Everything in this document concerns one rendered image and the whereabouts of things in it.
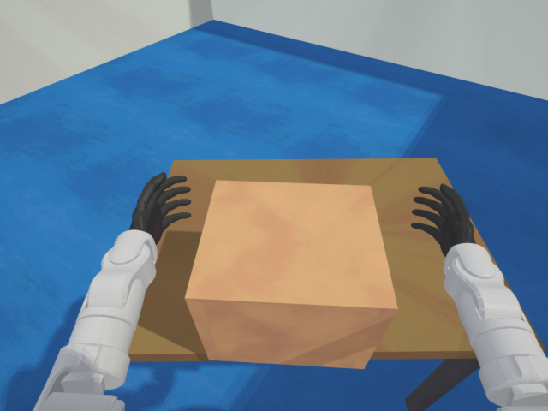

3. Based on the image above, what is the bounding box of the robot right hand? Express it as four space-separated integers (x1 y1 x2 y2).
411 183 476 258

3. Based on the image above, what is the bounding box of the table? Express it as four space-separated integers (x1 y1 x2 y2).
128 158 546 411

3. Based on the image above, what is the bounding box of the robot left hand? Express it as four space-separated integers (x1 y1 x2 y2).
129 172 191 245

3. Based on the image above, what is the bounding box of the robot right forearm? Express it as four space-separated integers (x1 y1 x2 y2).
444 243 548 407

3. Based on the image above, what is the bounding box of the carton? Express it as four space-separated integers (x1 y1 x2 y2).
185 180 398 369

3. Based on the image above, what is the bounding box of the robot left forearm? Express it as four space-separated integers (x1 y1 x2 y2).
33 230 158 411

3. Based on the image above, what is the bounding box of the robot left upper arm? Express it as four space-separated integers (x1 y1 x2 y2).
40 392 125 411

